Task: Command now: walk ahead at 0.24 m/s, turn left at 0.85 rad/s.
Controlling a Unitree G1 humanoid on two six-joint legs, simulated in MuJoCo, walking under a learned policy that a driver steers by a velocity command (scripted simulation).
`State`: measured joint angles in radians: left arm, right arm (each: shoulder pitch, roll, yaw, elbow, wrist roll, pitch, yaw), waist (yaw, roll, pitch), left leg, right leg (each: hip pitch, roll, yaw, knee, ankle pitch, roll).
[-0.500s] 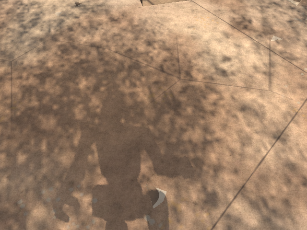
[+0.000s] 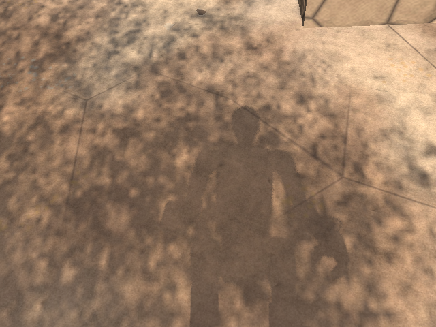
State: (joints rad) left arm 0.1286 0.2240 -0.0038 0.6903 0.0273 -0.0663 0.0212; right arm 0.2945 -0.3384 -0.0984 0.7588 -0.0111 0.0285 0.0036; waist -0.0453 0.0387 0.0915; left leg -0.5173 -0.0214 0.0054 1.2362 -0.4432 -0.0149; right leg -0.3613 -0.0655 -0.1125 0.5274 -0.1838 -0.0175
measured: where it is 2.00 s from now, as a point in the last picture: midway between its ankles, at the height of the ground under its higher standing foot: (128, 247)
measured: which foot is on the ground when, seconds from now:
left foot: up 0.00-0.22, down 0.24-0.66, up 0.68-1.00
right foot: down 0.00-0.24, up 0.26-0.64, down 0.66-1.00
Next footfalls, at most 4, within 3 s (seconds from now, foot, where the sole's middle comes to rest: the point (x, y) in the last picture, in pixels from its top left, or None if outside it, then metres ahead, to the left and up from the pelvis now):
0.24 left None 0.20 0.12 -0.77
0.66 right None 0.27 -0.06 -0.77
1.04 left None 0.07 0.04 -0.77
1.48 right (179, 298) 0.51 0.17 -0.77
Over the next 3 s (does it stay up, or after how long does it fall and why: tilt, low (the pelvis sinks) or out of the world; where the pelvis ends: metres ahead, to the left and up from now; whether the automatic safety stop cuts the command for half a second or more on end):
stays up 1.58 0.42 -0.01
